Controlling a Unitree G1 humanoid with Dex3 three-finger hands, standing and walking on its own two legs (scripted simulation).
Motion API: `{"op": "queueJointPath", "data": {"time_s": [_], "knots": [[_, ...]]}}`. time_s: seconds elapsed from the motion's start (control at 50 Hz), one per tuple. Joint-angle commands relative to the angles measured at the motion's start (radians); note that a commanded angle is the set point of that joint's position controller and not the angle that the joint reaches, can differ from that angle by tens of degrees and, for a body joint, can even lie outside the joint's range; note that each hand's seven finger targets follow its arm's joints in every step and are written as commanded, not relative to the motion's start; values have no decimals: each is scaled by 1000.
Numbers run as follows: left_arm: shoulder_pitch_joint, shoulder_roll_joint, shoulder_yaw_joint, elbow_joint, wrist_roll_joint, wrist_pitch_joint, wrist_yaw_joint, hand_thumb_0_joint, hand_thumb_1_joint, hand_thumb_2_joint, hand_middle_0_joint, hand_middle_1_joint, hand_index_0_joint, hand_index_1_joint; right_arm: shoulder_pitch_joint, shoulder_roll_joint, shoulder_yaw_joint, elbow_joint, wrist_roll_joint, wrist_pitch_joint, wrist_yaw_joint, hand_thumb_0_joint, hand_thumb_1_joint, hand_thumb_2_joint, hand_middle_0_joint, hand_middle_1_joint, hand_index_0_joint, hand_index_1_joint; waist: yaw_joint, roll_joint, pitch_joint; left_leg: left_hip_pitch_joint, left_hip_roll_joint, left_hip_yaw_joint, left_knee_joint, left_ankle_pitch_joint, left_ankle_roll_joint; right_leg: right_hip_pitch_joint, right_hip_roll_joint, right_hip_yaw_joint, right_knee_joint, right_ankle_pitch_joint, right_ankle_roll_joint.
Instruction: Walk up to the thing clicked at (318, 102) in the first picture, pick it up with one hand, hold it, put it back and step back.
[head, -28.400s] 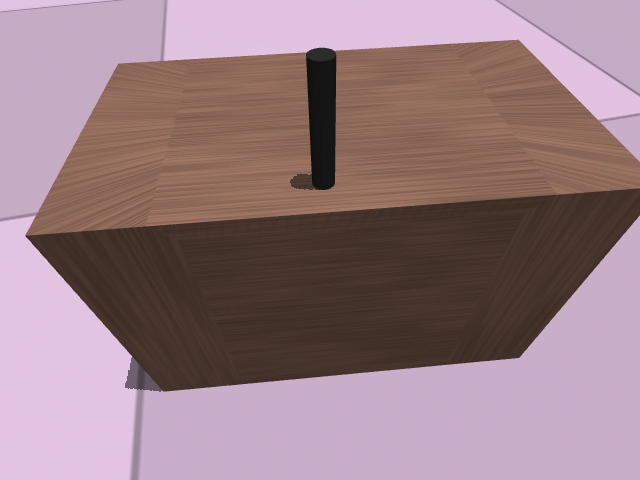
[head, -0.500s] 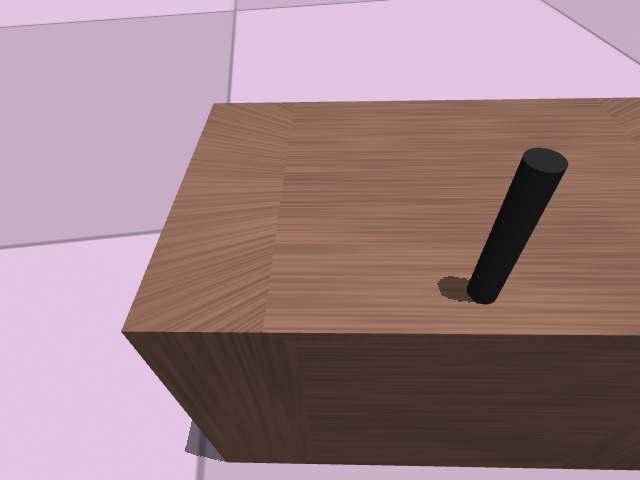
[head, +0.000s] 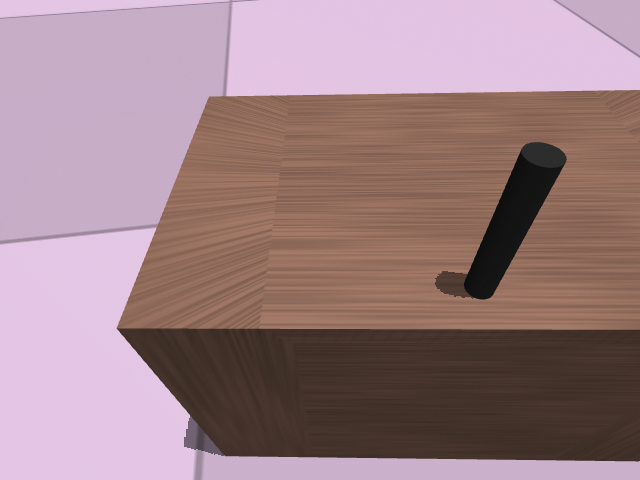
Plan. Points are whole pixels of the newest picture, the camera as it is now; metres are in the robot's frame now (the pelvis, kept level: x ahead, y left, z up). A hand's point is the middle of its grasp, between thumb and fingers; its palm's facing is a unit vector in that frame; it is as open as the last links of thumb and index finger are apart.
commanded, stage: stand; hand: right
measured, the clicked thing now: (505, 233) +0.40 -0.22 +0.09
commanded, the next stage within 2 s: none
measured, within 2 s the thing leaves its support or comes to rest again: neither
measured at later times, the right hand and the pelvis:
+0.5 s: hand out of the picture +0.08 -0.25 -0.16, palm faces -0.04 +0.94 -0.34, open 7.4 cm; pelvis +0.01 +0.00 +0.00, yaw +0 degrees
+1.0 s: hand out of the picture +0.07 -0.25 -0.16, palm faces -0.03 +0.94 -0.33, open 7.4 cm; pelvis +0.01 +0.00 +0.00, yaw +0 degrees
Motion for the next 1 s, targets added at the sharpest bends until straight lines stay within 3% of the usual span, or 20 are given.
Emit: {"op": "queueJointPath", "data": {"time_s": [0.0,0.56,0.7,0.88,0.98], "knots": [[-42,229,42,-62,-6,-25,17,0,900,900,-200,-300,-200,-301,-18,-200,-38,-59,-2,-16,-12,0,-900,-900,200,300,200,300,-6,-27,-71,-63,80,-52,-61,62,59,72,-119,120,-69,41,-19],[-46,219,42,-66,-7,-26,22,0,900,900,-200,-300,-200,-301,-39,-204,-44,-60,-2,-16,-17,0,-900,-900,200,300,200,300,-10,-18,-102,-21,95,-41,-54,176,54,105,-125,103,-36,217,-19],[-49,217,42,-69,-6,-26,22,0,900,900,-200,-300,-200,-301,-50,-204,-44,-63,-3,-18,-17,0,-900,-900,200,300,200,300,-7,-2,-90,-31,97,-43,-65,151,55,103,-124,106,-42,188,-22],[-49,221,46,-66,-4,-24,20,0,900,900,-200,-300,-200,-301,-44,-203,-48,-58,-3,-16,-13,0,-900,-900,200,300,200,300,-2,-13,-53,-54,90,-46,-83,59,58,77,-114,111,-69,47,-18],[-50,224,46,-68,-7,-26,19,0,900,900,-200,-300,-200,-301,-37,-199,-46,-59,-3,-19,-12,0,-900,-900,200,300,200,300,-5,-8,-76,-49,92,-46,-82,74,59,95,-123,120,-56,107,-23]]}}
